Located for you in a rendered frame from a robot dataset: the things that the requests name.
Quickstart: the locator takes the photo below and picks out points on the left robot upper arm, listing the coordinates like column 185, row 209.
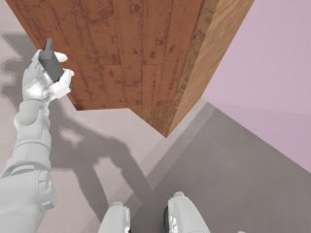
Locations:
column 24, row 200

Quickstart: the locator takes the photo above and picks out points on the robot left thigh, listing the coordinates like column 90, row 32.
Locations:
column 116, row 220

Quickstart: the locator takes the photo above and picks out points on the handle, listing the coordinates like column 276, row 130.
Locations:
column 49, row 61

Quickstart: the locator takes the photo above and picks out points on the cupboard door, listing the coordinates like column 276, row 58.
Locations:
column 124, row 53

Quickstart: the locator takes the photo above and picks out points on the robot right thigh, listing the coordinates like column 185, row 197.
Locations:
column 189, row 220

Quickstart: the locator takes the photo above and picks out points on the robot thigh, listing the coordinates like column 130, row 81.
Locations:
column 189, row 220
column 116, row 220

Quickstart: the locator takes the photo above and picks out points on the left robot hand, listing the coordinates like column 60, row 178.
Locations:
column 35, row 83

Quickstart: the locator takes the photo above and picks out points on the robot left forearm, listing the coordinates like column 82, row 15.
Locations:
column 34, row 142

